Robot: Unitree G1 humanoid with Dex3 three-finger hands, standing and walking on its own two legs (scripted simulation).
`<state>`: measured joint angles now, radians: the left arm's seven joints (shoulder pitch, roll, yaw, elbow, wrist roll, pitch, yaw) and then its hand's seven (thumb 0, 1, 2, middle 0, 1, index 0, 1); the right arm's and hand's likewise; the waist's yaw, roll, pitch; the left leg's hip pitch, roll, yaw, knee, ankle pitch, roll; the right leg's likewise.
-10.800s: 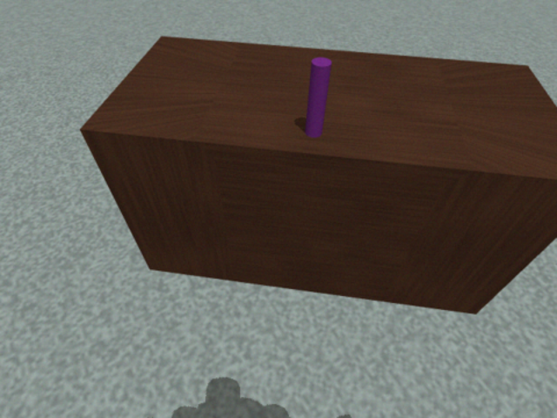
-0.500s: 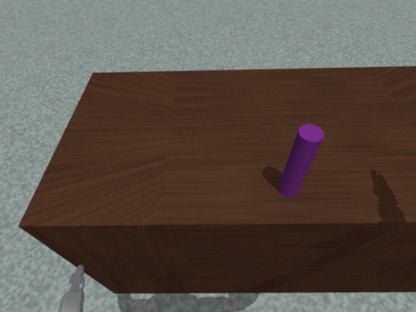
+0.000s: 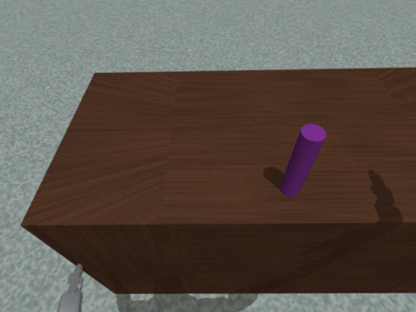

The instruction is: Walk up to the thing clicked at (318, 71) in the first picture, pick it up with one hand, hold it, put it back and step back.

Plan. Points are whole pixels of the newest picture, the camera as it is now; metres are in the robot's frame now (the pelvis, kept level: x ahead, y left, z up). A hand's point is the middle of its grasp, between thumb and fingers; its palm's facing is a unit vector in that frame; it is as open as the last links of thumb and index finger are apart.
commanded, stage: go down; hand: right
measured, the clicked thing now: (299, 164) +0.42 -0.18 +0.04
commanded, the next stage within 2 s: approach in 0.14 s
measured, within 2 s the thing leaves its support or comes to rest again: neither
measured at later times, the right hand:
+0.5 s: hand (415, 178) +0.34 -0.34 +0.10, palm faces +0.08 +1.00 +0.02, open 17.5 cm
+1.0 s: hand (316, 184) +0.39 -0.22 +0.00, palm faces +0.06 +1.00 +0.06, open 17.6 cm
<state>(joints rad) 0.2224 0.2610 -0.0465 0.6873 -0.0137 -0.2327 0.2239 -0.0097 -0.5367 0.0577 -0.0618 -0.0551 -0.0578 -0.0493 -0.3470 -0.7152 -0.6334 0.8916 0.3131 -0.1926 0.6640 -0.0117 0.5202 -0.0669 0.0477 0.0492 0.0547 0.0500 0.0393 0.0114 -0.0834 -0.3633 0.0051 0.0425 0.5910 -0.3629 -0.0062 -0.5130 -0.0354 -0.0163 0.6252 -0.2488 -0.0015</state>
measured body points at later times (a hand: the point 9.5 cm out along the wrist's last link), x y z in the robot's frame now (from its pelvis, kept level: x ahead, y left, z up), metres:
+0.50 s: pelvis +0.00 +0.00 +0.00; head +0.03 -0.02 +0.44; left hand +0.15 +0.26 -0.08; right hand +0.33 -0.39 +0.10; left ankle -0.04 +0.12 -0.73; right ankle +0.04 -0.12 -0.73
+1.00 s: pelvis -0.02 -0.01 -0.04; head +0.06 -0.04 +0.40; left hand +0.11 +0.27 -0.08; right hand +0.38 -0.27 +0.00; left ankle -0.04 +0.12 -0.73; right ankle +0.04 -0.12 -0.73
